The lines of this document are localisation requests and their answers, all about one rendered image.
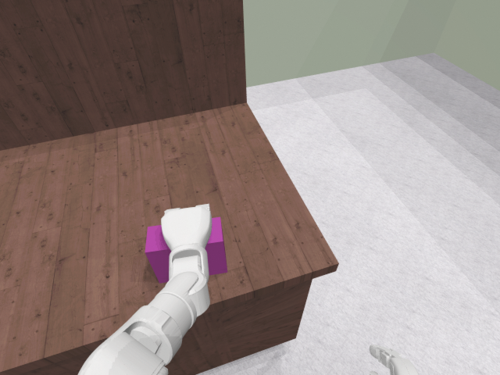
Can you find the left robot hand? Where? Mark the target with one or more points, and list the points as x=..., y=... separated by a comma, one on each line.
x=188, y=226

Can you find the left robot upper arm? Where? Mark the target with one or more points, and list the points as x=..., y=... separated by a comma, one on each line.
x=124, y=355

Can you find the sponge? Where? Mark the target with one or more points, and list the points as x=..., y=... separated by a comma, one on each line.
x=158, y=252

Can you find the right robot hand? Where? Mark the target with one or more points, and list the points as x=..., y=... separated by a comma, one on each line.
x=392, y=360

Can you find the table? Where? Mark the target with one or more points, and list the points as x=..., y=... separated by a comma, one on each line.
x=112, y=112

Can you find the robot left forearm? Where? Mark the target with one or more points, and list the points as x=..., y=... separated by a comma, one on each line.
x=161, y=325

